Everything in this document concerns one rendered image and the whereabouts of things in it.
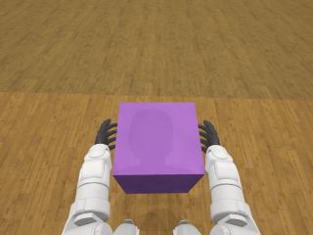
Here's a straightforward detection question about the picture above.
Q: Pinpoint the right robot thigh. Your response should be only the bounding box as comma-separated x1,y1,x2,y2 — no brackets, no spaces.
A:
173,224,201,235

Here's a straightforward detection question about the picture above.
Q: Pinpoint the carton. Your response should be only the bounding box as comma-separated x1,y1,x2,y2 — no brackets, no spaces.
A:
112,102,205,194

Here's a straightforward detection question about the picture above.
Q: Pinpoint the left robot forearm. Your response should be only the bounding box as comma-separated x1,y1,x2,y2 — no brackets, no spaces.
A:
62,144,112,235

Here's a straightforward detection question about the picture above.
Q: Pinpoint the left robot upper arm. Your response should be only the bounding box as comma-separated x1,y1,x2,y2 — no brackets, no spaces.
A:
63,221,113,235

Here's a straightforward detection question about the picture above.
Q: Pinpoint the right robot forearm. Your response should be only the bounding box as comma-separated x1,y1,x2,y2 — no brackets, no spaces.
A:
204,145,261,235

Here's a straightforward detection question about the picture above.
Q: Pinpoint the right robot hand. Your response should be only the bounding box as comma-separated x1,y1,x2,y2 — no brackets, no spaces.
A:
198,120,221,153

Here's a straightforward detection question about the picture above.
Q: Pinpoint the right robot upper arm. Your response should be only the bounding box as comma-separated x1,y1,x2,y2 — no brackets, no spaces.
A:
209,222,259,235

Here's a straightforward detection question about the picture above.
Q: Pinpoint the left robot hand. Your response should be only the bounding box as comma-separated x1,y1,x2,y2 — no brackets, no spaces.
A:
94,118,118,150

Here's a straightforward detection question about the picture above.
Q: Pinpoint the robot left shin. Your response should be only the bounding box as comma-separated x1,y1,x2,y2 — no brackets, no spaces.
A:
123,219,135,225

